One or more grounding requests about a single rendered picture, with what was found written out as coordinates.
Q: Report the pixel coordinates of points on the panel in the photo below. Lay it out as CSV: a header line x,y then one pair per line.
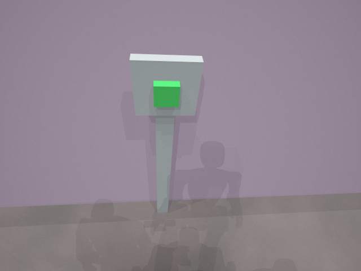
x,y
146,68

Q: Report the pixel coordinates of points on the button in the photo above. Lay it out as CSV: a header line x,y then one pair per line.
x,y
166,93

